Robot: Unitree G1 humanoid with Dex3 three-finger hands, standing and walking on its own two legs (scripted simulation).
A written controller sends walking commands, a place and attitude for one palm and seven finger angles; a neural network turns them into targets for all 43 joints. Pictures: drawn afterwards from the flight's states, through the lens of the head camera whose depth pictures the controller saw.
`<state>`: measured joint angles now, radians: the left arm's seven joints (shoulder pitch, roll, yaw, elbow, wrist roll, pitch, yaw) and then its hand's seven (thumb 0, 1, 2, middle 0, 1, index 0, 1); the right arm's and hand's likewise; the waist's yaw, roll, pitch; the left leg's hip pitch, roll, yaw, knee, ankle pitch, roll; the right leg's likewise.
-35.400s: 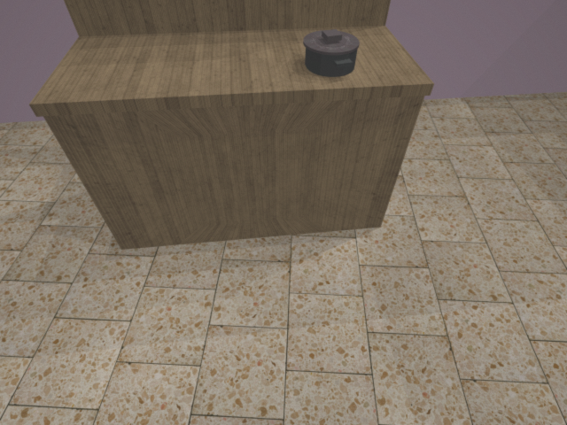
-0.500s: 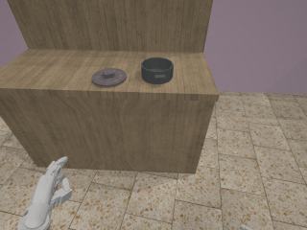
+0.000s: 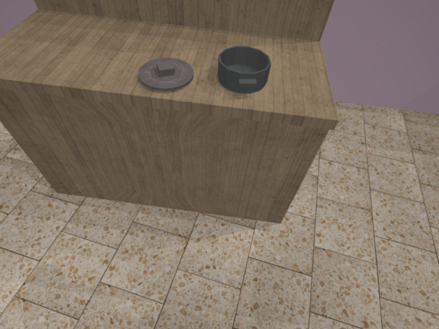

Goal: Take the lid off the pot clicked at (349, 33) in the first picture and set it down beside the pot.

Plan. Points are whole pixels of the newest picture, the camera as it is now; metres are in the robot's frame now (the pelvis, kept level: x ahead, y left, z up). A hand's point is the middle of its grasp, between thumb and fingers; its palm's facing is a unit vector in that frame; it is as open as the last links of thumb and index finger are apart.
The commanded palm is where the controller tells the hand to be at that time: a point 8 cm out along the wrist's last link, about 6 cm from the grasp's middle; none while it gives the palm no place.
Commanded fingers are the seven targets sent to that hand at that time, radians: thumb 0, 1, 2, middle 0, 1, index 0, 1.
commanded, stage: stop stepping back and stand still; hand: left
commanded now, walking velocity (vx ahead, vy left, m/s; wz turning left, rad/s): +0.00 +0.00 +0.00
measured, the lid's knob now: (165, 67) +0.85 +0.21 +0.00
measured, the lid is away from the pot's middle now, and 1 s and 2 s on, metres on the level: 0.25 0.25 0.25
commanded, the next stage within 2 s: let the arm hang, fingers relaxed in 0.74 s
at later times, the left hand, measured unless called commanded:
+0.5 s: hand out of the picture +0.10 +0.15 -0.18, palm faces -0.01 -0.98 -0.21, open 7.3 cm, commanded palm none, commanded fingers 0.00 0.90 0.90 -0.20 -0.30 -0.20 -0.30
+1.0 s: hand out of the picture +0.09 +0.15 -0.18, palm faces +0.00 -0.98 -0.21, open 7.4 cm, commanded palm none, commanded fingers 0.00 0.90 0.90 -0.20 -0.30 -0.20 -0.30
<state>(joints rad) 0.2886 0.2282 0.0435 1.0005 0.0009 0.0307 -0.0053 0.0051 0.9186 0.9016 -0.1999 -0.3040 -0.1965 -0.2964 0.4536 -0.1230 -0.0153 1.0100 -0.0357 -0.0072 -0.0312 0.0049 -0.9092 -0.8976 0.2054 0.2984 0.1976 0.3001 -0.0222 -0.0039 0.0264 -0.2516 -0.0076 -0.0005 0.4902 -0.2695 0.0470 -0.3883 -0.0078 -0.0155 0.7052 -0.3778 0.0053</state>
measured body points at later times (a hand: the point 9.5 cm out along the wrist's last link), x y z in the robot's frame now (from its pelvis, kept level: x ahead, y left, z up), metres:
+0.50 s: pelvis +0.03 -0.03 -0.01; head +0.06 -0.04 +0.44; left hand +0.10 +0.20 -0.16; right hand +0.03 -0.26 -0.16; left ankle -0.01 +0.09 -0.74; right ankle +0.01 -0.15 -0.74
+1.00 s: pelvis +0.05 -0.03 -0.01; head +0.08 -0.03 +0.44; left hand +0.09 +0.20 -0.16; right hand +0.03 -0.25 -0.17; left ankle -0.01 +0.09 -0.74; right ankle +0.01 -0.15 -0.74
